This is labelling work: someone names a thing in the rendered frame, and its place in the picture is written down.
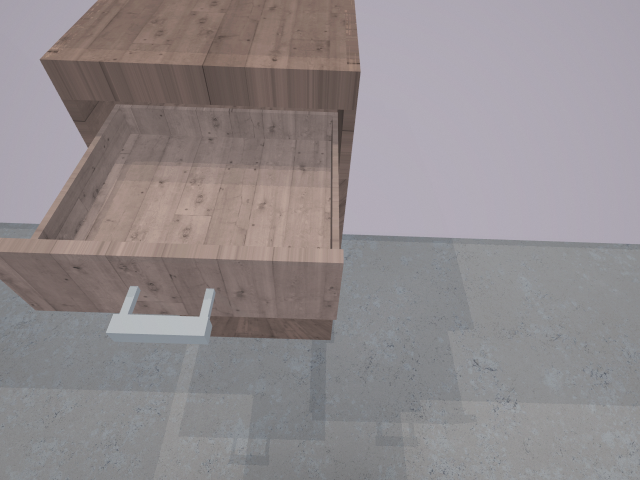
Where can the handle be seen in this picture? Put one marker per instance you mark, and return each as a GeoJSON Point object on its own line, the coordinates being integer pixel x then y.
{"type": "Point", "coordinates": [125, 327]}

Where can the drawer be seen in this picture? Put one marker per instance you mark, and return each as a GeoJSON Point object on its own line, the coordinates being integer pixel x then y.
{"type": "Point", "coordinates": [175, 200]}

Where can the cabinet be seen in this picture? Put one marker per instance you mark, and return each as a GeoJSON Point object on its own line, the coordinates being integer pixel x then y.
{"type": "Point", "coordinates": [292, 55]}

